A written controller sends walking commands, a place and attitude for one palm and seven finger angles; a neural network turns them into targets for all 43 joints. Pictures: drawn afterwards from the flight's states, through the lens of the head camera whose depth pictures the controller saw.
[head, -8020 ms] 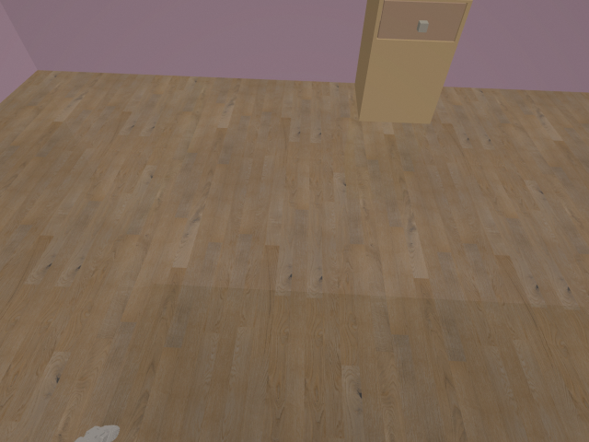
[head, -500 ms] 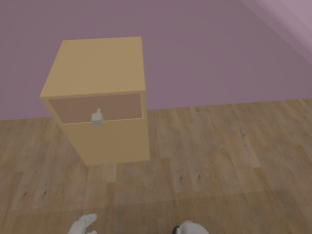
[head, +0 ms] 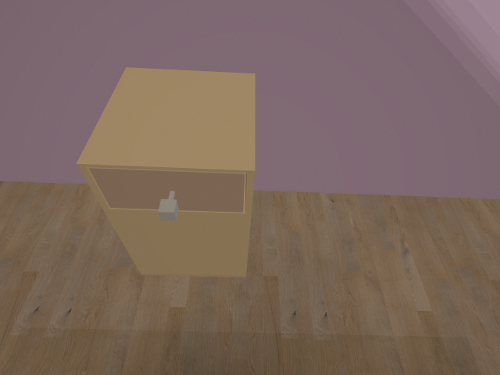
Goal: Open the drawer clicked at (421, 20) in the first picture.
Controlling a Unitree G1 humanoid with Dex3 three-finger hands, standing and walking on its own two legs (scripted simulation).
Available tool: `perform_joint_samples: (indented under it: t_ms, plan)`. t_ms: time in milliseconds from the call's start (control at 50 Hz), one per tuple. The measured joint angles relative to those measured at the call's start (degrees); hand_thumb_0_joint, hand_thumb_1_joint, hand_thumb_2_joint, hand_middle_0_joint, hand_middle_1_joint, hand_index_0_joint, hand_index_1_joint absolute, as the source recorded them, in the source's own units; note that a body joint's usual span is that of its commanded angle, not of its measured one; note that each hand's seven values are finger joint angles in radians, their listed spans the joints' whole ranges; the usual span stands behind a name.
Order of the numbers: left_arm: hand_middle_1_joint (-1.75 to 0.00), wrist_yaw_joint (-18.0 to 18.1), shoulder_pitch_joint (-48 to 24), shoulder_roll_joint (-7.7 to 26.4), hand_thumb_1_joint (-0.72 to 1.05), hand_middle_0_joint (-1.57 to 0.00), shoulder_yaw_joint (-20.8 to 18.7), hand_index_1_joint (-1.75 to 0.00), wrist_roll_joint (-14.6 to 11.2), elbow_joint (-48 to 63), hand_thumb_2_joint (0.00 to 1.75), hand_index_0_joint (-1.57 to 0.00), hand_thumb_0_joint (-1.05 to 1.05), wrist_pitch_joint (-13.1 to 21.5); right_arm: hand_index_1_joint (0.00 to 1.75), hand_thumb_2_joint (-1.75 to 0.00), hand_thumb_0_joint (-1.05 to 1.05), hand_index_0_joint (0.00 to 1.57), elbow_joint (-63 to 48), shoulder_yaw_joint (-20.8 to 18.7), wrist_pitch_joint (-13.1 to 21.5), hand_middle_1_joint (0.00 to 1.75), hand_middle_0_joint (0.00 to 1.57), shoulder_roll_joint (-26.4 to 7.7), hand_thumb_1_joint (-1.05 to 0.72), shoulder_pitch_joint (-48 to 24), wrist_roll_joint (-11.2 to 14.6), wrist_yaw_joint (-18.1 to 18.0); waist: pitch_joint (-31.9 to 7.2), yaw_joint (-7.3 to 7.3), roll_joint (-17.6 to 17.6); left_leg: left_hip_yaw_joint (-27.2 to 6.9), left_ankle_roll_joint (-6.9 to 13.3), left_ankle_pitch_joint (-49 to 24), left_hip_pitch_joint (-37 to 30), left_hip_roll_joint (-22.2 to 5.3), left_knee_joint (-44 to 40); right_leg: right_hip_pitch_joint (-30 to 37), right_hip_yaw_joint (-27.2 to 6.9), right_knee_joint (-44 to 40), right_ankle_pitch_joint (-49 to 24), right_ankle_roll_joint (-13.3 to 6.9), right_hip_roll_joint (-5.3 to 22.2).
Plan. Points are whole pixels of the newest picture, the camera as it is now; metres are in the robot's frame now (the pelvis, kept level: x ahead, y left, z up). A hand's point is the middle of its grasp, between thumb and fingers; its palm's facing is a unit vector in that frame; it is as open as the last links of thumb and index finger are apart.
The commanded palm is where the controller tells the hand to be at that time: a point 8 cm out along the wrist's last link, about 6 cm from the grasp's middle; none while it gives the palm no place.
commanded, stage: come to a stop and stand still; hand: left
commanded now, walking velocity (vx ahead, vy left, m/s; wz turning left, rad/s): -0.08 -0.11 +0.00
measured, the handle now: (170, 203) +0.52 +0.26 -0.19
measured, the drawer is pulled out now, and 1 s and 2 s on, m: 0.00 0.00 0.00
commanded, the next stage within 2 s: look again from close up in 0.52 s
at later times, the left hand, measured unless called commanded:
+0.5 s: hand out of the picture +0.03 +0.15 -0.17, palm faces +0.00 -0.98 -0.22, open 7.3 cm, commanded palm none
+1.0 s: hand out of the picture -0.06 +0.17 -0.17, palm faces +0.02 -0.98 -0.19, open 7.3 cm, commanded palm none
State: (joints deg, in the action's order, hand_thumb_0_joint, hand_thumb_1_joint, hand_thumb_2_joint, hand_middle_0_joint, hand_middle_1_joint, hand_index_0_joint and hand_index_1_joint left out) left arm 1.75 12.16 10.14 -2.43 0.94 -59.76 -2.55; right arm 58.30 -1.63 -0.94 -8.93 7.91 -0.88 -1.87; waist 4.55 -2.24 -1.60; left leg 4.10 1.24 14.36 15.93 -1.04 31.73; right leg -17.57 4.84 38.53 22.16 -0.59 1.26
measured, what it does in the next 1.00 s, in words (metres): steps on the spot: right foot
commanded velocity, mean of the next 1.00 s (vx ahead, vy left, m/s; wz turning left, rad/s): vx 0.00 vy -0.01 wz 0.00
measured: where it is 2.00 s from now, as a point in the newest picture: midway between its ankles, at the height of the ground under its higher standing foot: outside the picture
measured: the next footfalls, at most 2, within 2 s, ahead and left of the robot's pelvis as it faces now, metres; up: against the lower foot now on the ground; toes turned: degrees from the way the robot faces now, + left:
right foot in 0.24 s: -0.02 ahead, -0.15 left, +0.00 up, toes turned +1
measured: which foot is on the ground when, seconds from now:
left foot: down 0.00-1.00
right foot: up 0.00-0.22, down 0.24-1.00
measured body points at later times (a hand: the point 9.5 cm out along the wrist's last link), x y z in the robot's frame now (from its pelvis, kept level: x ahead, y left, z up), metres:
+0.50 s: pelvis -0.03 -0.03 -0.01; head -0.04 -0.03 +0.44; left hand +0.03 +0.20 -0.15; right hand +0.00 -0.29 -0.15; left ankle +0.03 +0.11 -0.73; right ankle -0.06 -0.15 -0.73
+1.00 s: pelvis -0.04 +0.00 +0.00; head -0.04 +0.01 +0.45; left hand -0.06 +0.22 -0.16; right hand -0.03 -0.23 -0.15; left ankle +0.03 +0.11 -0.73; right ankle -0.06 -0.15 -0.73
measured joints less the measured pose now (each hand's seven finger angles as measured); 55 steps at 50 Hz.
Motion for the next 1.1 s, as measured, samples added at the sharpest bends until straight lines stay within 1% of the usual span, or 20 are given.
perform_joint_samples:
  t_ms: [20, 60, 120, 160, 200, 220, 240, 260, 300, 360, 440, 500, 580, 660, 840, 940, 1100]
  plan:
    - [-0.3, -0.02, 0.0, 0.14, 0.92, -0.2, -0.02, -0.3, 0.0, 0.11, 0.9, -0.2, 0.0, -0.2, 0.3, -0.9, 0.0, 0.2, -0.22, 0.2, 0.01, 0.3, 0.2, 0.29, -0.92, -0.29, -0.09, -0.14, 0.1, -0.06, -0.13, 0.08, 0.24, -0.35, -0.11, 0.07, -0.85, -0.97, -1.12, 3.64, 2.71, 0.24, -0.31]
    - [-0.3, -0.08, 0.17, 0.26, 0.91, -0.2, -0.09, -0.3, 0.04, 0.38, 0.9, -0.2, 0.0, -0.28, 0.3, -0.9, 0.0, 0.2, -0.52, 0.44, -0.11, 0.3, 0.2, 0.66, -0.92, -0.94, -0.21, -0.3, 0.24, -0.06, 0.11, 0.08, 0.41, -1.5, -0.12, -0.08, -2.4, -2.42, -2.79, 9.93, 5.38, 0.77, -0.86]
    - [-0.3, -0.23, 0.72, 0.46, 0.91, -0.2, -0.19, -0.3, 0.14, 0.71, 0.9, -0.2, 0.0, -0.22, 0.3, -0.9, 0.0, 0.2, -0.9, 0.36, -0.26, 0.3, 0.2, 0.92, -0.91, -1.8, -0.17, -0.31, 0.26, 0.08, 0.52, 0.4, 0.14, -2.93, 0.05, -0.47, -4.13, -2.75, -4.03, 13.94, 6.36, 1.72, -0.7]
    - [-0.3, -0.32, 0.95, 0.55, 0.91, -0.2, -0.16, -0.3, 0.17, 0.79, 0.9, -0.2, 0.0, -0.37, 0.3, -0.9, 0.0, 0.2, -1.09, 0.17, -0.25, 0.3, 0.2, 0.86, -0.91, -2.06, -0.16, -0.18, 0.22, 0.43, 0.92, 0.56, -0.21, -3.6, 0.31, -0.82, -4.75, -1.6, -4.02, 12.28, 6.86, 2.13, -0.13]
    - [-0.3, -0.5, 1.22, 0.77, 0.91, -0.2, 0.55, -0.3, 0.38, 1.38, 0.9, -0.2, 0.0, -0.42, 0.3, -0.9, 0.0, 0.2, -1.7, 0.12, -0.4, 0.3, 0.2, 0.42, -0.91, -1.65, -0.09, -0.03, 0.19, 0.92, 1.65, 0.36, -0.74, -3.99, 0.82, -1.29, -4.58, 0.98, -3.73, 6.42, 6.14, 2.17, 0.21]
    - [-0.3, -0.68, 1.87, 1.06, 0.91, -0.2, 0.91, -0.3, 0.5, 2.56, 0.9, -0.2, 0.0, -0.24, 0.3, -0.9, 0.0, 0.2, -2.57, 0.14, -0.49, 0.3, 0.2, 0.01, -0.91, -0.87, -0.09, 0.09, -0.37, 0.95, 1.98, 0.13, -1.15, -3.68, 2.06, -1.65, -3.27, 2.5, -3.61, 1.09, 2.8, 2.0, 0.19]
    - [-0.3, -0.67, 2.91, 1.63, 0.91, -0.2, 1.0, -0.3, 0.66, 4.04, 0.9, -0.2, 0.0, 0.24, 0.3, -0.9, 0.0, 0.21, -3.64, 0.0, -0.52, 0.3, 0.2, -0.15, -0.91, 0.05, -0.11, 0.18, -1.25, 0.89, 1.31, 0.47, -1.55, -2.86, 3.86, -1.48, -1.06, 3.68, -4.39, -4.34, -2.92, 1.26, 0.83]
    - [-0.3, -0.44, 3.36, 1.8, 0.91, -0.2, 0.86, -0.3, 0.91, 4.77, 0.9, -0.2, 0.0, 0.64, 0.3, -0.9, 0.0, 0.21, -4.57, -0.29, -0.53, 0.3, 0.2, -0.51, -0.91, 0.7, -0.12, 0.23, -1.55, 0.99, 1.23, 0.52, -1.92, -1.7, 5.45, -1.67, 1.6, 3.64, -4.62, -5.27, -3.31, 0.86, 0.87]
    - [-0.3, -0.26, 3.44, 1.09, 0.91, -0.2, 1.08, -0.3, 1.3, 5.39, 0.9, -0.2, 0.0, 0.53, 0.3, -0.9, 0.0, 0.2, -5.77, -1.14, -0.85, 0.3, 0.2, -1.8, -0.91, 1.99, -0.25, 0.29, -1.09, 2.12, 2.97, -1.59, -1.79, -0.16, 5.99, -1.8, 4.03, 3.47, -3.47, -2.47, -0.87, 0.64, 0.09]
    - [-0.3, -0.25, 4.22, 0.42, 0.91, -0.2, 1.39, -0.3, 1.17, 6.81, 0.9, -0.2, 0.0, 0.67, 0.3, -0.9, 0.0, 0.2, -6.1, -1.52, -1.34, 0.3, 0.2, -3.16, -0.91, 4.47, -0.5, 0.37, -1.7, 2.69, 3.58, -3.68, -0.83, 0.26, 5.27, -1.1, 5.2, 4.44, -2.99, -1.21, 0.7, 0.5, -0.34]
    - [-0.3, -0.2, 4.15, 0.21, 0.91, -0.2, 1.86, -0.3, 0.7, 7.67, 0.9, -0.2, 0.0, 0.58, 0.3, -0.9, 0.0, 0.2, -5.2, -1.21, -1.26, 0.3, 0.2, -3.71, -0.91, 7.45, -0.49, 0.67, -2.75, 3.31, 2.67, -4.05, -2.52, -0.3, 3.45, -1.03, 4.5, 6.09, -2.86, -1.38, 0.78, 0.48, -0.31]
    - [-0.3, -0.33, 3.59, 0.05, 0.91, -0.2, 2.31, -0.3, 0.37, 7.67, 0.9, -0.2, 0.0, 0.83, 0.3, -0.9, 0.0, 0.2, -4.13, -0.62, -1.26, 0.3, 0.2, -3.7, -0.91, 9.0, -0.53, 0.96, -3.4, 3.66, 2.56, -4.33, -2.62, -0.78, 3.03, -1.36, 3.8, 6.91, -2.62, -2.92, -0.19, 0.58, -0.71]
    - [-0.3, -0.45, 3.15, 0.1, 0.91, -0.2, 2.6, -0.3, 0.16, 7.17, 0.9, -0.2, 0.0, 1.26, 0.3, -0.9, 0.0, 0.2, -2.61, 0.22, -1.11, 0.3, 0.2, -2.85, -0.91, 10.48, -0.58, 1.22, -3.81, 4.03, 2.2, -4.54, -2.5, -1.9, 2.95, -1.51, 2.28, 7.31, -2.4, -5.08, -1.66, 0.61, -0.94]
    - [-0.3, -0.44, 3.23, 0.19, 0.91, -0.2, 2.58, -0.3, 0.05, 5.96, 0.9, -0.2, 0.0, 1.53, 0.3, -0.9, 0.0, 0.2, -0.99, 0.8, -0.7, 0.3, 0.2, -1.7, -0.91, 11.38, -0.49, 1.29, -3.65, 4.03, 2.09, -4.52, -2.27, -2.9, 2.92, -1.39, 0.82, 7.52, -2.38, -6.97, -2.93, 0.9, -0.87]
    - [-0.3, -0.04, 5.76, -0.13, 0.91, -0.2, 2.35, -0.3, 0.06, 2.06, 0.9, -0.2, 0.0, 1.83, 0.3, -0.9, 0.0, 0.2, 2.05, 1.11, 0.07, 0.3, 0.2, 0.2, -0.91, 10.75, 0.02, 1.28, -2.89, 3.21, 2.06, -3.86, -1.26, -3.97, 2.33, -0.63, -1.1, 8.29, -2.87, -9.53, -4.53, 1.98, -0.07]
    - [-0.3, 0.24, 7.7, -0.55, 0.91, -0.2, 2.35, -0.3, 0.24, 0.18, 0.9, -0.2, 0.0, 1.9, 0.3, -0.9, 0.0, 0.2, 2.92, 0.84, 0.24, 0.3, 0.2, 0.43, -0.91, 9.31, 0.18, 1.16, -2.92, 2.65, 1.81, -3.41, -0.65, -4.31, 1.96, -0.1, -1.82, 8.65, -3.22, -10.43, -5.09, 2.61, 0.5]
    - [-0.3, 0.41, 9.99, -1.39, 0.91, -0.2, 2.65, -0.3, 0.57, -1.73, 0.9, -0.2, 0.0, 2.14, 0.3, -0.9, 0.01, 0.2, 3.58, 0.39, 0.29, 0.3, 0.2, -0.25, -0.92, 7.43, 0.42, 1.08, -3.27, 1.95, 1.2, -2.95, 0.12, -5.05, 1.53, 0.68, -3.17, 9.05, -3.53, -11.82, -5.96, 3.37, 1.3]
